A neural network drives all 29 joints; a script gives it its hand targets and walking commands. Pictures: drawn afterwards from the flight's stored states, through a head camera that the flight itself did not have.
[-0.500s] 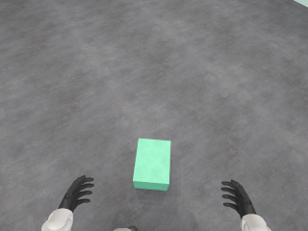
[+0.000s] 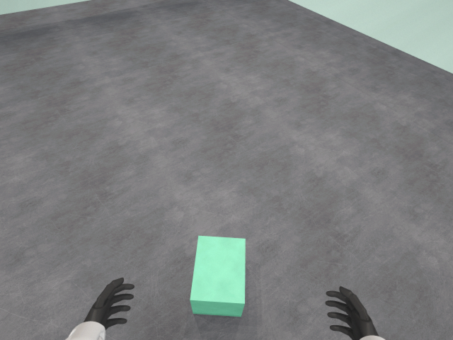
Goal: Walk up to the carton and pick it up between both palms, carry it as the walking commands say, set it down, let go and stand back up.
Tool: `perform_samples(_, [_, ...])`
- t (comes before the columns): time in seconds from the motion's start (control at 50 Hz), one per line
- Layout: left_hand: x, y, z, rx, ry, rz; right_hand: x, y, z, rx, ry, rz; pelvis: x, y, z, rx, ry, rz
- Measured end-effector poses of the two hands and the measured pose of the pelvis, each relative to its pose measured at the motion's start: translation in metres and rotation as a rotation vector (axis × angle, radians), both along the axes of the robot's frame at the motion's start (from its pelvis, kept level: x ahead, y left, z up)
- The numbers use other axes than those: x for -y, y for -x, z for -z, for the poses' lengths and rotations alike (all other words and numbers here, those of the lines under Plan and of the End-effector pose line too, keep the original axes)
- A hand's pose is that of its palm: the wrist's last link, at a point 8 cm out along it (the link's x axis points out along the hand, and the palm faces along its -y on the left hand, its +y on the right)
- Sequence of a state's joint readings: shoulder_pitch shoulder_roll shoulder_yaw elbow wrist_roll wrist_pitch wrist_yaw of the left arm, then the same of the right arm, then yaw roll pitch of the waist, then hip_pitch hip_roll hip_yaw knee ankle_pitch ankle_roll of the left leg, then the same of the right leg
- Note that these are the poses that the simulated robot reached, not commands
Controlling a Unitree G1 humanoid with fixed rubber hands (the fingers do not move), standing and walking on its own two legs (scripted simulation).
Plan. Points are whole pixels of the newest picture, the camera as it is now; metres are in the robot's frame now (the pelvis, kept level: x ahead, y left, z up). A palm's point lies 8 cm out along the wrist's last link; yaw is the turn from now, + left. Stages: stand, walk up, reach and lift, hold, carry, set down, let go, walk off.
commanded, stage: stand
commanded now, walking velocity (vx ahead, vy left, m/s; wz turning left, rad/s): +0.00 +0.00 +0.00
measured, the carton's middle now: (219, 275) +0.47 +0.02 -0.68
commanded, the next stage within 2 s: none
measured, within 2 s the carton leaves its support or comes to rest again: neither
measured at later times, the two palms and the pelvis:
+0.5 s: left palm (67, 338) +0.14 +0.29 -0.10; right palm out of the picture +0.14 -0.28 -0.08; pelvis +0.02 +0.01 +0.00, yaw -1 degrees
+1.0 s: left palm out of the picture +0.11 +0.30 -0.10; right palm out of the picture +0.11 -0.29 -0.09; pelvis +0.00 +0.01 +0.00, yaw -1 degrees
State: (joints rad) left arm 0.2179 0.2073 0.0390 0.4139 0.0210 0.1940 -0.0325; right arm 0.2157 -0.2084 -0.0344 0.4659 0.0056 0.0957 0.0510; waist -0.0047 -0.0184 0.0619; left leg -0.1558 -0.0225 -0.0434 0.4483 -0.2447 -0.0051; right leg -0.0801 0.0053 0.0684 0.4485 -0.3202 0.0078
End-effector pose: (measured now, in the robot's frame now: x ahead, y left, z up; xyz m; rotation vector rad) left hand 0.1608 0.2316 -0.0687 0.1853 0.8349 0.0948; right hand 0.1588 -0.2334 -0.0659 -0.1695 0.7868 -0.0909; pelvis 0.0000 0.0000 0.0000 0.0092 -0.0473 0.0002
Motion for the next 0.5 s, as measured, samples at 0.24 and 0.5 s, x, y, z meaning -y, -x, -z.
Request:
perform_samples(0.24, [-0.05,0.024,0.024,-0.087,-0.138,-0.018,0.051,0.023,0.014,-0.14,0.198,0.033,-0.001,-0.006,0.004,-0.056,0.014,0.006])
perform_samples(0.5, [-0.058,0.019,0.033,-0.138,-0.153,-0.01,0.05,0.016,0.018,-0.17,0.21,0.052,-0.007,-0.017,0.003,-0.052,0.012,0.011])
